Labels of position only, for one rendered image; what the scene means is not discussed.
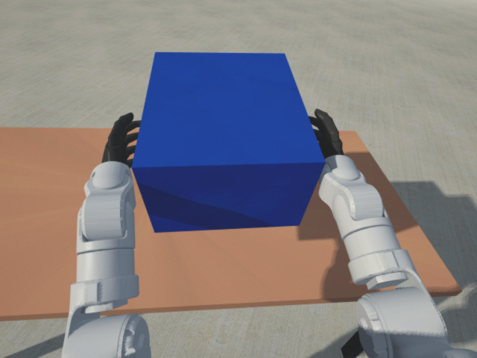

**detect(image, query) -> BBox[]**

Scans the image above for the robot right forearm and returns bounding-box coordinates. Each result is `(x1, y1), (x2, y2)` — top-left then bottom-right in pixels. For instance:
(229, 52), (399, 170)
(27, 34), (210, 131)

(319, 155), (449, 343)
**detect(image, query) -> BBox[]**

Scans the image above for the left robot hand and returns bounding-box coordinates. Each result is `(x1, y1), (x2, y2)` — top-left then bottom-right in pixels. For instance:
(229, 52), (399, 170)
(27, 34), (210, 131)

(101, 113), (141, 168)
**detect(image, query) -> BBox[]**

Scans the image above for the robot left forearm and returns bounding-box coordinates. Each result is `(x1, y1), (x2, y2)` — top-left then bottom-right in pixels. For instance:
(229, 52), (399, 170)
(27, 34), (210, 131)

(61, 161), (139, 358)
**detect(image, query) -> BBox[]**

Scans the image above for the right robot hand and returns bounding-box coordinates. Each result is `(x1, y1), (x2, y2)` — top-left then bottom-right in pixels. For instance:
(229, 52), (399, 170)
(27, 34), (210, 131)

(309, 109), (344, 159)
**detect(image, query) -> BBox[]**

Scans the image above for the left robot upper arm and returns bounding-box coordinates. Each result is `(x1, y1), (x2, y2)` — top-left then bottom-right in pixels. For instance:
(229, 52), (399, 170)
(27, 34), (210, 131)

(63, 313), (151, 358)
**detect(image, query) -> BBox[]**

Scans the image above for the carton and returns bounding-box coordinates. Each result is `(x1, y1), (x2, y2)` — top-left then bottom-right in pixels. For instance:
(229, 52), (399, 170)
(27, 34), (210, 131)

(131, 52), (326, 233)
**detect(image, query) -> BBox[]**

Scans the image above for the table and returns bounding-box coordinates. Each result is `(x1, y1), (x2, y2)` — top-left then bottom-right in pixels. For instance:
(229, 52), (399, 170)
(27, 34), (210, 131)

(0, 127), (462, 358)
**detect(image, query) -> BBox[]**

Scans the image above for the right robot upper arm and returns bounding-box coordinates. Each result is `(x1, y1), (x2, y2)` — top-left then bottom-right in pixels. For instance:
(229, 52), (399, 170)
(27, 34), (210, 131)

(356, 286), (477, 358)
